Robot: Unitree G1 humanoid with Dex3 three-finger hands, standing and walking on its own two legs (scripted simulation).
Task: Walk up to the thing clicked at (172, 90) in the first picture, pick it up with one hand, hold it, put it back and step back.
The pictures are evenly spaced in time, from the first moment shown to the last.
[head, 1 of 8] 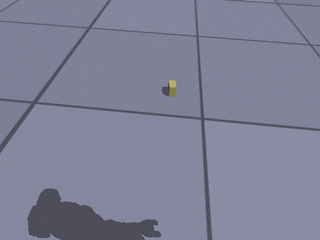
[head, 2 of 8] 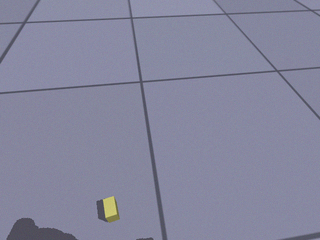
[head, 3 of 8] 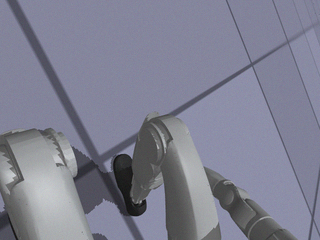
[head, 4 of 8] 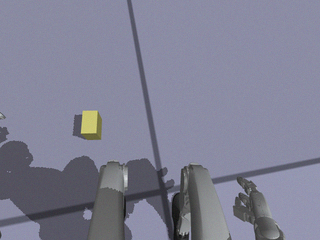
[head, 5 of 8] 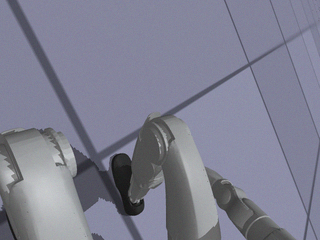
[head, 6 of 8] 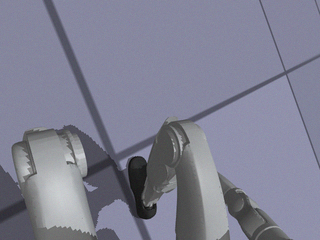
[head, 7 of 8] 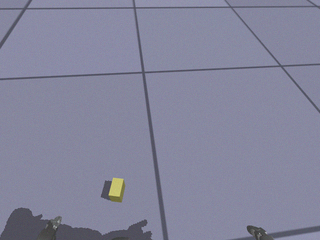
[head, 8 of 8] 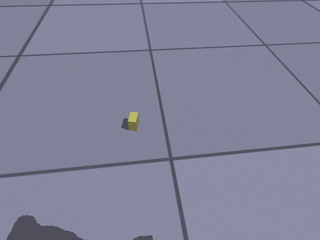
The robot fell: no
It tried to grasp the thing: yes
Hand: left
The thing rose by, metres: 0.01
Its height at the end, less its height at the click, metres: +0.00
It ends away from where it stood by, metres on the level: 0.05
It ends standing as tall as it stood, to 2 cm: yes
